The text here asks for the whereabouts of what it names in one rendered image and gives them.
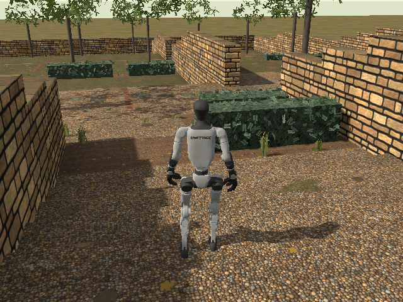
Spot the robot right hand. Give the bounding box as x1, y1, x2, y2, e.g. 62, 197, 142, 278
223, 177, 237, 192

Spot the robot left upper arm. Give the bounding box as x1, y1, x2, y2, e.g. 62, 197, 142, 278
171, 126, 188, 161

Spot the robot torso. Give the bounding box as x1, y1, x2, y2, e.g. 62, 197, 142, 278
187, 124, 216, 189

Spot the robot left hand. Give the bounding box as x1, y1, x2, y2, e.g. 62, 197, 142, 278
167, 172, 181, 186

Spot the robot right upper arm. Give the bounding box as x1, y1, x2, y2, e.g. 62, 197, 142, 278
214, 127, 231, 162

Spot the robot right forearm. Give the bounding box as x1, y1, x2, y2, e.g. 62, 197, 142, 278
225, 152, 237, 179

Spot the robot left forearm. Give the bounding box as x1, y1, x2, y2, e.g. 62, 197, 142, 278
167, 151, 178, 175

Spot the left robot thigh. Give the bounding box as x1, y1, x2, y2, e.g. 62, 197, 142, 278
180, 176, 193, 218

